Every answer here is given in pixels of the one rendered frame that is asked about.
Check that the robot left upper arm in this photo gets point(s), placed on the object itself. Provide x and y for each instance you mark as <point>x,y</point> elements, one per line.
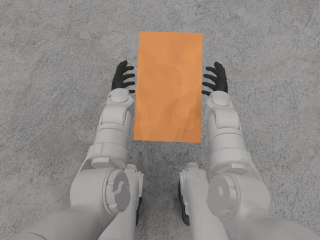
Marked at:
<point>96,197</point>

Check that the left robot forearm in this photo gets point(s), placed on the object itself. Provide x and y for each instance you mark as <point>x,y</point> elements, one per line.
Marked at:
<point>113,133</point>

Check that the right robot forearm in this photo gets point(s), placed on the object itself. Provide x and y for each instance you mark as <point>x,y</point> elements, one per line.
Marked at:
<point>227,146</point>

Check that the robot left thigh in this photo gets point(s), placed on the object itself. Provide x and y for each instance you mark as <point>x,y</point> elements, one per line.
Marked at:
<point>123,227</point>

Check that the right robot foot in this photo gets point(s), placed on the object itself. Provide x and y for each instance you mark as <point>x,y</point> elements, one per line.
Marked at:
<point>185,217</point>

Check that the robot right hand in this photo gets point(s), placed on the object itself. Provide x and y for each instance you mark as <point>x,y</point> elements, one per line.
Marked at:
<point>220,81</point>

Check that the carton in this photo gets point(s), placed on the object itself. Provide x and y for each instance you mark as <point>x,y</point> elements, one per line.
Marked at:
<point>169,87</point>

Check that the robot right upper arm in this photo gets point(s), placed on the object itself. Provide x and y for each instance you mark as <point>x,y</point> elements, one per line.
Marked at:
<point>242,204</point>

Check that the robot left hand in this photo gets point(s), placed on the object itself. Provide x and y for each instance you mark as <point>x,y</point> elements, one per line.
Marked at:
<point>118,80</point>

